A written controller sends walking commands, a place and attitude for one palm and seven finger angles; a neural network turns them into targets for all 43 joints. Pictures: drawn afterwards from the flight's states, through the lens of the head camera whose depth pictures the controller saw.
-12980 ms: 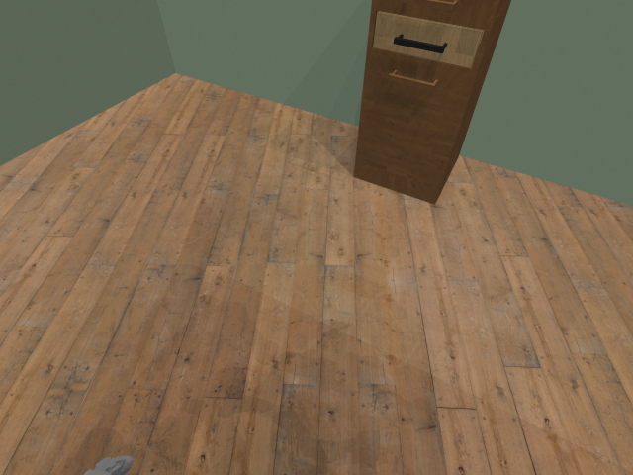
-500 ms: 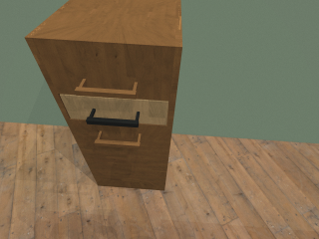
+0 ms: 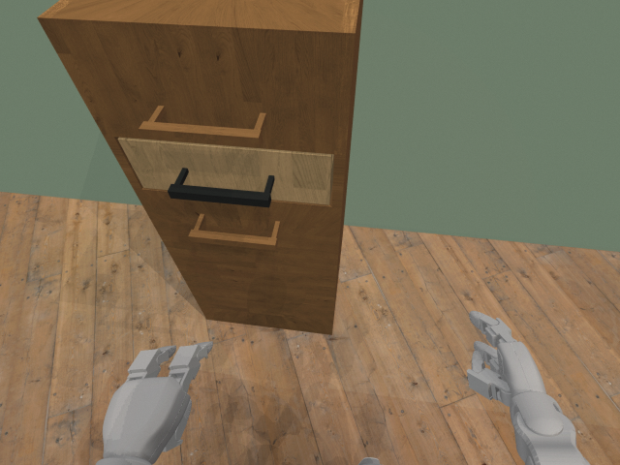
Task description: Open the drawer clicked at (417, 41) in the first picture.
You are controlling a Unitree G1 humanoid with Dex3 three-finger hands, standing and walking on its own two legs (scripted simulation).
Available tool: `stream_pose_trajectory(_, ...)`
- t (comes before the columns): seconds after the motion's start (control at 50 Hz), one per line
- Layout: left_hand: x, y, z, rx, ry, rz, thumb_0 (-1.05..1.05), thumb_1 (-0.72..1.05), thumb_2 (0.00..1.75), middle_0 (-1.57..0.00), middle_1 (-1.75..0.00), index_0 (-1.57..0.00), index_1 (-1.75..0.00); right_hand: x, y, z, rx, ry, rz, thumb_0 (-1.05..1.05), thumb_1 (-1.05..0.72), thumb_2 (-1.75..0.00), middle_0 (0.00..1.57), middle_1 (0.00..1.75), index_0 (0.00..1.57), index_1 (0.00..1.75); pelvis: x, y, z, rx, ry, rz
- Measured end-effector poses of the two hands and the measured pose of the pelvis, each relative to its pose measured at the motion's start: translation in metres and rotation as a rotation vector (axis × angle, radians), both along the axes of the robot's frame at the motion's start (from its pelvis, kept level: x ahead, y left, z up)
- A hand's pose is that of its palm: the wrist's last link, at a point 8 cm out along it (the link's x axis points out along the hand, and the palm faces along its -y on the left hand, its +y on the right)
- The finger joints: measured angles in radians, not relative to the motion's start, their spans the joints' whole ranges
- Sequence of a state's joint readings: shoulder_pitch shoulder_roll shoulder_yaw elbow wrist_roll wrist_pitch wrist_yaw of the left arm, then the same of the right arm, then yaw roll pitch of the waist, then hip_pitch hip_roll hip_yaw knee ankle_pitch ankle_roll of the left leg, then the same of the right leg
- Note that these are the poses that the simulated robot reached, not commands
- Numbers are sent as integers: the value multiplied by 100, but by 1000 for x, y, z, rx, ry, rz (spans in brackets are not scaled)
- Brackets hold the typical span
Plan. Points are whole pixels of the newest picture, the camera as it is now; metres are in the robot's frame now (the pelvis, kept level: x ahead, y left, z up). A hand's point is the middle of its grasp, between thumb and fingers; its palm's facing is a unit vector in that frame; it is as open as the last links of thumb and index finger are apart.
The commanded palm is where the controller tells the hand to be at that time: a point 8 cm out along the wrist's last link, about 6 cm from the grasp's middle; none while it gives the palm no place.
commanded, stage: raise the hand with hooked fingers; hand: left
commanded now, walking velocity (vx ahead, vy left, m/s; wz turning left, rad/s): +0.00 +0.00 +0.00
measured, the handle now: (223, 186) +0.55 +0.24 -0.02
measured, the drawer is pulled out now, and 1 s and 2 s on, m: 0.00 0.00 0.00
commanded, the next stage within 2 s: move the hooked fingers above the handle in 1.46 s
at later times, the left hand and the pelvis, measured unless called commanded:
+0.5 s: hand (154, 343) +0.24 +0.23 +0.02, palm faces -0.07 -0.10 -0.99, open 11.6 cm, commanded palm +0.22 +0.25 +0.08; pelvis +0.00 -0.01 +0.00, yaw +2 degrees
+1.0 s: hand (113, 268) +0.30 +0.28 +0.09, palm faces +0.04 -0.04 -1.00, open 13.7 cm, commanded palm +0.27 +0.28 +0.15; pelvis +0.01 +0.03 +0.02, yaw +4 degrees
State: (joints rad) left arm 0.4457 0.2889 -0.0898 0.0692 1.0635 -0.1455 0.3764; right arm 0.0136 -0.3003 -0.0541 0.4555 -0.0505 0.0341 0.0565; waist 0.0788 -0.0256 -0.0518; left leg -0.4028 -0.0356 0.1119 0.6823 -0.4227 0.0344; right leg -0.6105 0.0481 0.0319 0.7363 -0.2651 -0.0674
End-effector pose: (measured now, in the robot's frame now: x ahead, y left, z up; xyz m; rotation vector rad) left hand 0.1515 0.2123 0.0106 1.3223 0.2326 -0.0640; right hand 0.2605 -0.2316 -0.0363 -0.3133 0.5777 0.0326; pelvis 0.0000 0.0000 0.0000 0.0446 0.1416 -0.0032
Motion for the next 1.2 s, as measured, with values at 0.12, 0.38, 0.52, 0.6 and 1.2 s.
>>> stream_pose_trajectory(0.12, -21, 25, -3, 145, -106, 76, 0, 43, 70, -26, -59, -26, -59, 27, 17, -28, -48, 60, 82, 1, -91, -90, 20, 30, 20, 30, -3, -15, -17, 2, 51, 68)
stream_pose_trajectory(0.38, 76, 24, 64, 188, -198, 74, 0, 13, 57, -28, -79, -28, -78, -65, 40, -78, 154, 324, -20, 1, -91, -89, 20, 30, 21, 30, -1, -14, -5, -2, 24, 50)
stream_pose_trajectory(0.52, 69, 24, 63, 155, -120, -18, 0, -2, 50, -29, -89, -29, -89, -102, -2, -74, 35, 409, -119, 1, -91, -89, 20, 30, 21, 30, 4, -7, 6, -8, 0, 37)
stream_pose_trajectory(0.6, 67, 37, 72, 170, -187, -17, 0, -12, 46, -30, -95, -30, -95, -99, -18, -69, -32, 407, -139, 2, -91, -89, 20, 30, 21, 30, 4, -1, 7, -17, -6, 54)
stream_pose_trajectory(1.2, 136, 88, 143, 187, -176, -22, 0, -49, 30, -32, -120, -32, -119, -49, 72, -43, 61, 331, -16, 1, -91, -89, 20, 30, 21, 30, 15, 37, 23, -49, -86, 78)
